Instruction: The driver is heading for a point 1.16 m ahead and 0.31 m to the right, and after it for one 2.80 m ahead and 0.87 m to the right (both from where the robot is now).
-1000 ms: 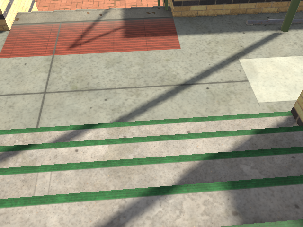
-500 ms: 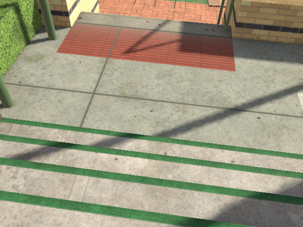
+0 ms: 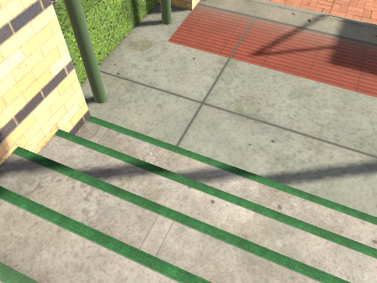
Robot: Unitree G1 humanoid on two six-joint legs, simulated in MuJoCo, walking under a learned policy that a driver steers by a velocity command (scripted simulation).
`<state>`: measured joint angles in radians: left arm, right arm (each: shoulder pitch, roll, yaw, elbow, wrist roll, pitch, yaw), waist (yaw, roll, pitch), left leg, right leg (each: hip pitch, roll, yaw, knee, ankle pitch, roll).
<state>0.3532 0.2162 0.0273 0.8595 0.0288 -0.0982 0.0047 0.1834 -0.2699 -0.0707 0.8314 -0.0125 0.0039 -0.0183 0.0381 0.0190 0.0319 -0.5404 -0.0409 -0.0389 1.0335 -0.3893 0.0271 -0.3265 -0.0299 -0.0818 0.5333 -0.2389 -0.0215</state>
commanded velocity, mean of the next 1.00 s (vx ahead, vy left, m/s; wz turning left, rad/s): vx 0.08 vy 0.00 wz -0.39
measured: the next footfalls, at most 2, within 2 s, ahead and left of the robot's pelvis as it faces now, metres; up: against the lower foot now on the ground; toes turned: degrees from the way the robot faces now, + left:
left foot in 0.12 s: +0.11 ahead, +0.11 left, +0.00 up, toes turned -2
right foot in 0.60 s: -0.05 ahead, -0.12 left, +0.00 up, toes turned -22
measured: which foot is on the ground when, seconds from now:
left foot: up 0.00-0.10, down 0.12-0.62, up 0.64-1.00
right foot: down 0.00-0.12, up 0.14-0.58, down 0.60-1.00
